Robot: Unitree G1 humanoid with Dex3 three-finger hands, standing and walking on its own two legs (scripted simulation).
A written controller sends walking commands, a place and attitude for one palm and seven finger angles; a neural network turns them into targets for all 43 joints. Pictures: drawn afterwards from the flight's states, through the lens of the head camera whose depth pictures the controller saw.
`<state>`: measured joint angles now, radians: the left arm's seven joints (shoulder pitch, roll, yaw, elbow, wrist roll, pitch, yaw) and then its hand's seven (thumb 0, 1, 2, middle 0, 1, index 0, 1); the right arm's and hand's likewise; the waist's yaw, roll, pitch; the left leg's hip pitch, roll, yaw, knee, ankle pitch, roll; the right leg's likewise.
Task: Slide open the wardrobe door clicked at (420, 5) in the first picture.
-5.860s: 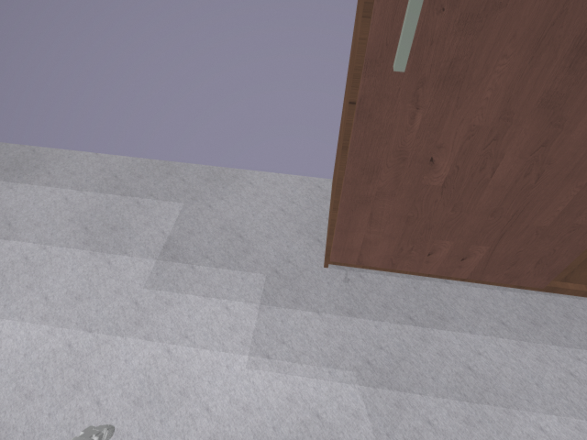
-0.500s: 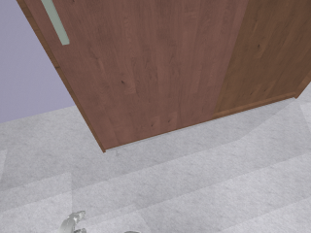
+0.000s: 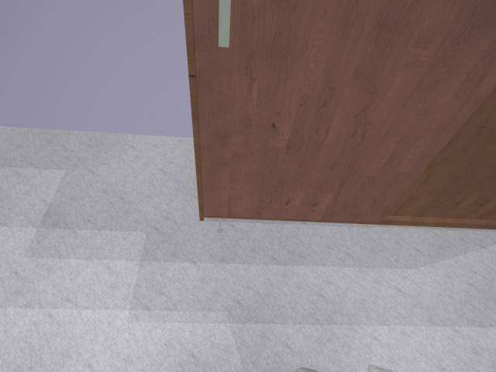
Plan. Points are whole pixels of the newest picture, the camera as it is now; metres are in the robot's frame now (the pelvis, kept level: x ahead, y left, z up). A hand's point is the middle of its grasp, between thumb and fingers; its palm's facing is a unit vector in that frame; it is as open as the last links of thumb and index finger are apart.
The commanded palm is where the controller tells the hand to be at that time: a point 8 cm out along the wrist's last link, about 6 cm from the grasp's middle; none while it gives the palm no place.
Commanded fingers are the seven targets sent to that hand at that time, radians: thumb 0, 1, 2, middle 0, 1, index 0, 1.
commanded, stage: take the last steps up to it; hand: left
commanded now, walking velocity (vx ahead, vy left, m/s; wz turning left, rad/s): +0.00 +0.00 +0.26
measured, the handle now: (225, 0) +0.78 +0.14 +0.20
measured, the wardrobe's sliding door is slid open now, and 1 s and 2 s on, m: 0.00 0.00 0.00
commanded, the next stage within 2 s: come to a stop and stand still in 1.02 s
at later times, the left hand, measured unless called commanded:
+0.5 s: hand out of the picture +0.00 +0.13 -0.16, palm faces +0.15 -0.98 -0.16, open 7.3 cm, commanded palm none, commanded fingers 0.00 0.90 0.90 -0.20 -0.30 -0.20 -0.30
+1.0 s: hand (148, 297) +0.26 +0.21 -0.16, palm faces +0.09 -0.98 -0.19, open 7.3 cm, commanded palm none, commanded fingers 0.00 0.90 0.90 -0.20 -0.30 -0.20 -0.30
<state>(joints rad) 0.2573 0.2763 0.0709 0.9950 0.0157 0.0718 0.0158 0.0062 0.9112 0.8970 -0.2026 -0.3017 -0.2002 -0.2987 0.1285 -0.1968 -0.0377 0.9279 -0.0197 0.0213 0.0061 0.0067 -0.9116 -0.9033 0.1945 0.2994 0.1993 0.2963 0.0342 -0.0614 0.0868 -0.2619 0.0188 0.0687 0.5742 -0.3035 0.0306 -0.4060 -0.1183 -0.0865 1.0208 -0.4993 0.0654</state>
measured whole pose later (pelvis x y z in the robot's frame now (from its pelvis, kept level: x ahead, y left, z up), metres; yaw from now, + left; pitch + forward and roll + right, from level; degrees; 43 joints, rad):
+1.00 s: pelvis +0.21 +0.02 +0.01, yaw +2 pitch -1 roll +0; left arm 0.23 0.19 0.07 1.03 0.03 -0.01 -0.01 0.00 0.92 0.90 -0.20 -0.30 -0.19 -0.30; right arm 0.27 -0.15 -0.06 1.06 -0.03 -0.05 -0.01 -0.01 -0.94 -0.90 0.20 0.30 0.20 0.30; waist 0.00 -0.02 0.01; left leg -0.16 0.05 0.18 0.42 -0.24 0.01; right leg -0.48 -0.12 -0.09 0.87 -0.28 0.01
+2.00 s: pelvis +0.26 +0.00 +0.01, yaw +1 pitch -2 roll +0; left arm 0.30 0.14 0.01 1.12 0.02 0.01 0.03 0.00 0.91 0.90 -0.20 -0.30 -0.20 -0.30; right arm 0.22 -0.17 -0.04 1.08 0.00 0.01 -0.01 -0.01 -0.94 -0.90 0.20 0.30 0.20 0.30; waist -0.01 0.01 0.00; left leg -0.25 0.01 0.12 0.41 -0.13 0.03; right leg -0.11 -0.05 -0.04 0.44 -0.30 0.03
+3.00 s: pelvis +0.29 +0.00 +0.00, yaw +1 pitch +0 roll +0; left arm 0.30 0.21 0.00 1.04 0.02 -0.01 0.03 0.00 0.91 0.90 -0.20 -0.30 -0.20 -0.30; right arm 0.21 -0.20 0.00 1.04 -0.01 -0.02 -0.01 0.01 -0.92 -0.90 0.19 0.30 0.20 0.30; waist 0.01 -0.02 0.02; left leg -0.30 0.02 0.09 0.52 -0.21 0.03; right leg -0.13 -0.04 -0.05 0.49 -0.35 0.02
